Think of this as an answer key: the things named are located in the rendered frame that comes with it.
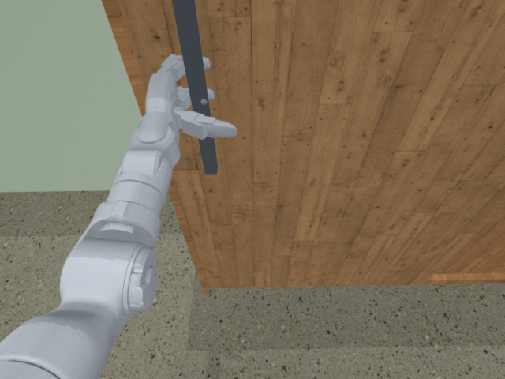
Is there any handle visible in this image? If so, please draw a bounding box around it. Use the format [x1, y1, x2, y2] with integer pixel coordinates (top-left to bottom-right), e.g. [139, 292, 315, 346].
[172, 0, 218, 175]

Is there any wardrobe door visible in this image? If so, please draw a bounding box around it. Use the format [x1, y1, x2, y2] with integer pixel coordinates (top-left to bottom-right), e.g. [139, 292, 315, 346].
[435, 207, 505, 274]
[118, 0, 505, 288]

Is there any left robot forearm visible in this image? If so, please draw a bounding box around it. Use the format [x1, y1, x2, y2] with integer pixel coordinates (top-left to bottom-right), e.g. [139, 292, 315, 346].
[60, 111, 181, 299]

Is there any left robot upper arm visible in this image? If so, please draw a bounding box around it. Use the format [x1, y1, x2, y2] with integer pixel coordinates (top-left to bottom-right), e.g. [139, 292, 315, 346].
[0, 238, 157, 379]

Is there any robot left hand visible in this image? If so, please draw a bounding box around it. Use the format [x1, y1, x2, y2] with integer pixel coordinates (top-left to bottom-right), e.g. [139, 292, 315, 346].
[145, 54, 237, 140]

